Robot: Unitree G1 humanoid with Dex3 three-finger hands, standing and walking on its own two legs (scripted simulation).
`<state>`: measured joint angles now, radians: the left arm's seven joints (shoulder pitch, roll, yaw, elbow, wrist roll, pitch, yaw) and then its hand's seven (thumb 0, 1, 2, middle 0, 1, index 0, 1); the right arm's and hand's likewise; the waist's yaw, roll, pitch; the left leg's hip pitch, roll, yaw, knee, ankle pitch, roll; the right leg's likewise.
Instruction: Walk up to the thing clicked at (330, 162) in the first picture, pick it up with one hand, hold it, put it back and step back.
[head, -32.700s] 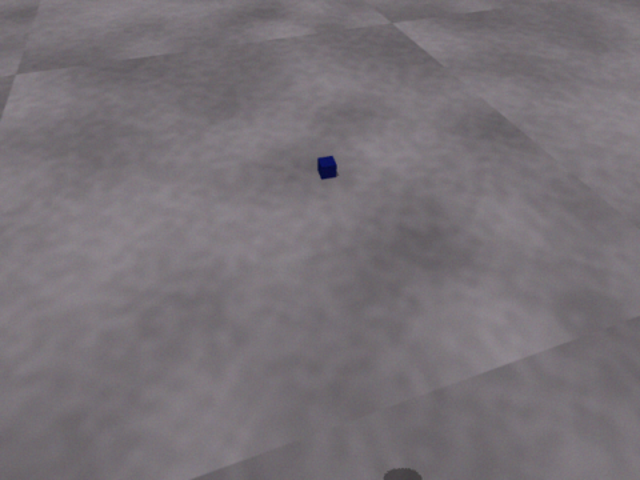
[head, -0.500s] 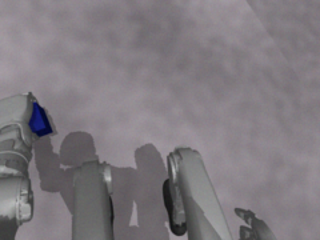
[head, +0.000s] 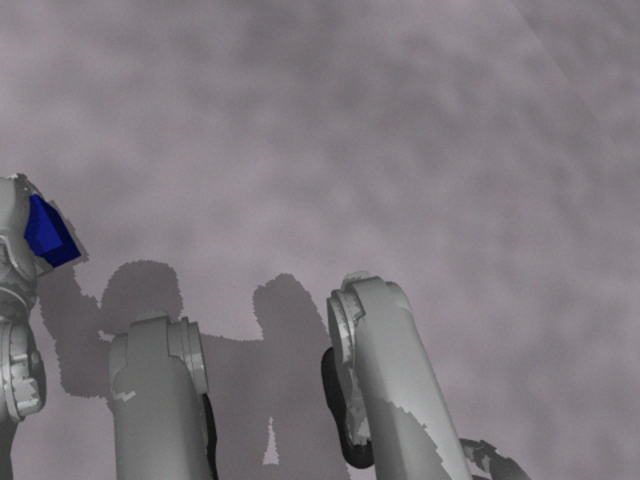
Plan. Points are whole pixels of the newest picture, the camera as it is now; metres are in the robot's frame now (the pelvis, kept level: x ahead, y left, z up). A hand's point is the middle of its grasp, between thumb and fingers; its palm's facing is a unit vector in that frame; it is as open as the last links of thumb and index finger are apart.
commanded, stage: lower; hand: left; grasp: from above
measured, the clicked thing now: (30, 239) +0.45 +0.30 -0.20
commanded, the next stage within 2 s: rest in 0.40 s
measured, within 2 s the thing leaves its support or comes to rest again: rests again in 0.98 s
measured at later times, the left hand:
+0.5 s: hand (37, 250) +0.44 +0.31 -0.23, palm faces -0.41 -0.20 -0.89, open 10.4 cm
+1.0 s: hand (56, 247) +0.45 +0.30 -0.27, palm faces -0.41 -0.22 -0.88, open 10.3 cm
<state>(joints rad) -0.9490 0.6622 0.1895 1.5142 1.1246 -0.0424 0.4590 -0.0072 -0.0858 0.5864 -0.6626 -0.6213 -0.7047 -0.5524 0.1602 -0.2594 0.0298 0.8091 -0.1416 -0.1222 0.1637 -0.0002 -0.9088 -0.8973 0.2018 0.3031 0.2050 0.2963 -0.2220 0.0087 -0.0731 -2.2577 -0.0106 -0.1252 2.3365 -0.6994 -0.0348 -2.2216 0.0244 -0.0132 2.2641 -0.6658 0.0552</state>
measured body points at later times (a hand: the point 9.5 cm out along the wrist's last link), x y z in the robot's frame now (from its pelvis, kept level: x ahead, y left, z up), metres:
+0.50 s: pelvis +0.00 +0.00 -0.03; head +0.26 +0.07 +0.33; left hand +0.46 +0.31 -0.18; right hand +0.05 -0.28 -0.13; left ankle +0.08 +0.13 -0.32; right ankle +0.10 -0.13 -0.32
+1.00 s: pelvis +0.01 +0.01 -0.05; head +0.27 +0.09 +0.31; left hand +0.47 +0.31 -0.22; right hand +0.03 -0.26 -0.13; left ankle +0.08 +0.13 -0.32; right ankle +0.10 -0.13 -0.32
